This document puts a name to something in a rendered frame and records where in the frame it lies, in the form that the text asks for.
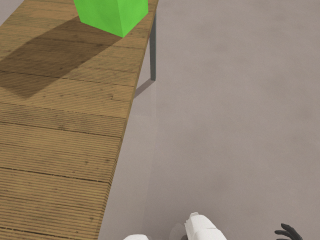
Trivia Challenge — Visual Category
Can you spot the right robot shin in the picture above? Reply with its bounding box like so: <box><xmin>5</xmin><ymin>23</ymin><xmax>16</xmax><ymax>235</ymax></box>
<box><xmin>189</xmin><ymin>212</ymin><xmax>199</xmax><ymax>218</ymax></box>

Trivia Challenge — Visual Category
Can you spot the robot right thigh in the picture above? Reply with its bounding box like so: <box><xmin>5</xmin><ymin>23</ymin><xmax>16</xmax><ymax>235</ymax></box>
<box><xmin>184</xmin><ymin>215</ymin><xmax>227</xmax><ymax>240</ymax></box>

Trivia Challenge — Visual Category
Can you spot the table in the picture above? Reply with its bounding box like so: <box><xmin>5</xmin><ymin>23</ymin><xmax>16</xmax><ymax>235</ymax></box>
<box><xmin>0</xmin><ymin>0</ymin><xmax>159</xmax><ymax>240</ymax></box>

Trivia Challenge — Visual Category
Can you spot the carton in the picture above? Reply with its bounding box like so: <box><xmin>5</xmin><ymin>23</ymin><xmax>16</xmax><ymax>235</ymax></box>
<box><xmin>73</xmin><ymin>0</ymin><xmax>149</xmax><ymax>38</ymax></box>

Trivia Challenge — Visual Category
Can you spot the robot right hand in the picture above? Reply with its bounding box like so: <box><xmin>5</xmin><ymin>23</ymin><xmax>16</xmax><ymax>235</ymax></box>
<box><xmin>274</xmin><ymin>223</ymin><xmax>303</xmax><ymax>240</ymax></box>

